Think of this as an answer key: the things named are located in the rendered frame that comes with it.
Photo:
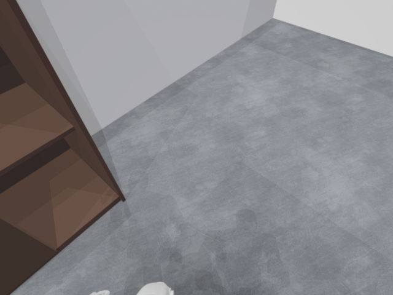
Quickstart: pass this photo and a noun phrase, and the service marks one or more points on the wardrobe door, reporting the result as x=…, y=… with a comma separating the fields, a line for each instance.
x=21, y=253

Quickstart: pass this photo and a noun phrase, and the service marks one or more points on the robot left thigh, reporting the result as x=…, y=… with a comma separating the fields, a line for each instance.
x=155, y=289

